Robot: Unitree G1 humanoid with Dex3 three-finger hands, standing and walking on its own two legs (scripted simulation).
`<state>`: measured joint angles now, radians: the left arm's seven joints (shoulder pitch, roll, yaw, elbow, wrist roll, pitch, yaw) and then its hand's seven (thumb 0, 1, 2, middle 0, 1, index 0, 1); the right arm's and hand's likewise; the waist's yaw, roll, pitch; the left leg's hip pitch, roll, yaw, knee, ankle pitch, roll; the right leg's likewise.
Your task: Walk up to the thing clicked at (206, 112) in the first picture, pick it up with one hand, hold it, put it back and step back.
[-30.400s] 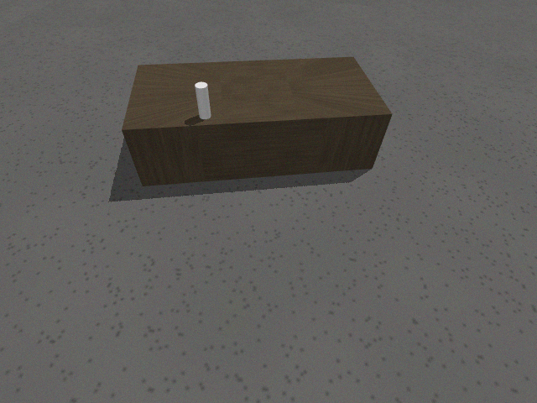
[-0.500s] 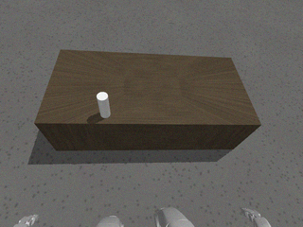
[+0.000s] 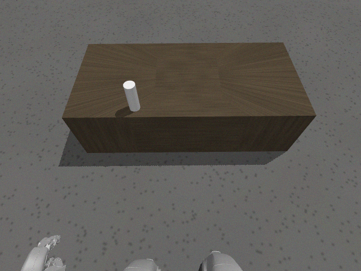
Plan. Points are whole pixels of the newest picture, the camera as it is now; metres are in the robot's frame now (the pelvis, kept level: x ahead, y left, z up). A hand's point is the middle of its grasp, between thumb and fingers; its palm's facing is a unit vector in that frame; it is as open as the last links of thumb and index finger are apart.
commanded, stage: step back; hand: left
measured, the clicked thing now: (132, 96) +0.85 +0.23 -0.32
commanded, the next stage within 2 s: stand in 1.56 s
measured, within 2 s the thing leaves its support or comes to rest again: neither
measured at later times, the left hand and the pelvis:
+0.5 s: hand out of the picture -0.08 +0.25 -0.13, palm faces -0.02 -0.89 -0.45, open 7.4 cm; pelvis -0.16 -0.03 +0.00, yaw -2 degrees
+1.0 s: hand out of the picture -0.16 +0.26 -0.14, palm faces +0.04 -0.93 -0.37, open 7.4 cm; pelvis -0.20 -0.01 +0.01, yaw +2 degrees
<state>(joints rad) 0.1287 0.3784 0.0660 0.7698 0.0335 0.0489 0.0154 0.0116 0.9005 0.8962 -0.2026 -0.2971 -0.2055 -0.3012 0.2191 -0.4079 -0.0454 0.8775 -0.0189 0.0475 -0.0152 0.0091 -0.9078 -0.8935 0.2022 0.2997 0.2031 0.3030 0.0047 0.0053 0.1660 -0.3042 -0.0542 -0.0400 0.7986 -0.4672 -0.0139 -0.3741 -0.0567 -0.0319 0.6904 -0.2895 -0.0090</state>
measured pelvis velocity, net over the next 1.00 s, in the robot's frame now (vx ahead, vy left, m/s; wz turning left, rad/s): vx -0.20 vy -0.01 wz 0.03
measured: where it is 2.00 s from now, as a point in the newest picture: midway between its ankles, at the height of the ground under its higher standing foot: outside the picture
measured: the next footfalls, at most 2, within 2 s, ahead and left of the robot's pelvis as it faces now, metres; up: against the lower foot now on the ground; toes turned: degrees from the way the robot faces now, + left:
left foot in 0.04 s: +0.01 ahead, +0.12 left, +0.00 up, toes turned -1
right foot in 0.32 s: -0.14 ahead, -0.13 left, +0.00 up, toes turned +1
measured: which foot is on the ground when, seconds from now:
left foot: up 0.00-0.02, down 0.04-0.34, up 0.36-0.64, down 0.66-1.00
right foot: down 0.00-0.04, up 0.06-0.30, down 0.32-1.00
